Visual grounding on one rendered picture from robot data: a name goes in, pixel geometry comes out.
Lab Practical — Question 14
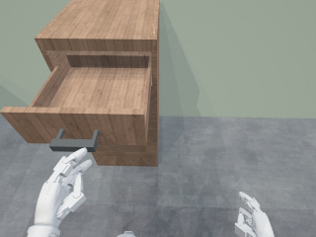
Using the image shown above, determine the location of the cabinet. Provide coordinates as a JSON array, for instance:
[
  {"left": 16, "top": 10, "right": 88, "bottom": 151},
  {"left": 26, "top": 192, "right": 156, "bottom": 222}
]
[{"left": 35, "top": 0, "right": 160, "bottom": 167}]

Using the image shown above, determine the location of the drawer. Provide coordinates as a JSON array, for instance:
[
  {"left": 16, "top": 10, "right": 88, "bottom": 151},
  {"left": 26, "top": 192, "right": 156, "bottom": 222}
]
[{"left": 0, "top": 53, "right": 152, "bottom": 146}]

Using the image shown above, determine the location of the left robot forearm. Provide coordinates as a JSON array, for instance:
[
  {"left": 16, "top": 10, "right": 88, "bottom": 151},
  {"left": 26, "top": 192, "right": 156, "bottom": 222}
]
[{"left": 27, "top": 224, "right": 60, "bottom": 237}]

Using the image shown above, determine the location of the robot left shin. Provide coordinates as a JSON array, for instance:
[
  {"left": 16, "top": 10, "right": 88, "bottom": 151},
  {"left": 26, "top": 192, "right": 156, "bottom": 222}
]
[{"left": 123, "top": 231, "right": 134, "bottom": 235}]

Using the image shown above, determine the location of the handle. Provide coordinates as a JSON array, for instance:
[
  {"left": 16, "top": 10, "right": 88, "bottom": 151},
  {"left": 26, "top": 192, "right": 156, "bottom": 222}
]
[{"left": 49, "top": 128, "right": 99, "bottom": 152}]

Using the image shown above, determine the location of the right robot hand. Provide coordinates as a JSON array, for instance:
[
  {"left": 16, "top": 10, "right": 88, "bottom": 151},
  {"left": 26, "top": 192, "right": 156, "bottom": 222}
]
[{"left": 234, "top": 192, "right": 275, "bottom": 237}]

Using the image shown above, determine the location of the left robot hand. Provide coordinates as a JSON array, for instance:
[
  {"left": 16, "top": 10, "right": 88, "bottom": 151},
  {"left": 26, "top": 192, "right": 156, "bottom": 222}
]
[{"left": 34, "top": 147, "right": 92, "bottom": 227}]

